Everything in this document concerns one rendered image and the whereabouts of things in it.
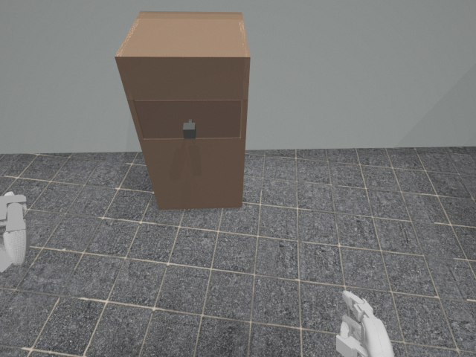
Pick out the cabinet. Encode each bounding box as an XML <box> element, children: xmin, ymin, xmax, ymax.
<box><xmin>115</xmin><ymin>11</ymin><xmax>251</xmax><ymax>210</ymax></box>

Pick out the robot right hand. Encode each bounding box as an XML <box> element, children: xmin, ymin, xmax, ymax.
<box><xmin>336</xmin><ymin>290</ymin><xmax>394</xmax><ymax>357</ymax></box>

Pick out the drawer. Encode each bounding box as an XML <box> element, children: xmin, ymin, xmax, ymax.
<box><xmin>135</xmin><ymin>100</ymin><xmax>241</xmax><ymax>138</ymax></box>

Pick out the robot left hand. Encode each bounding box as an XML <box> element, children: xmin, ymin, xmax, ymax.
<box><xmin>0</xmin><ymin>191</ymin><xmax>33</xmax><ymax>273</ymax></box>

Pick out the handle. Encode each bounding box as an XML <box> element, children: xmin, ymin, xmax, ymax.
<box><xmin>183</xmin><ymin>119</ymin><xmax>196</xmax><ymax>139</ymax></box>

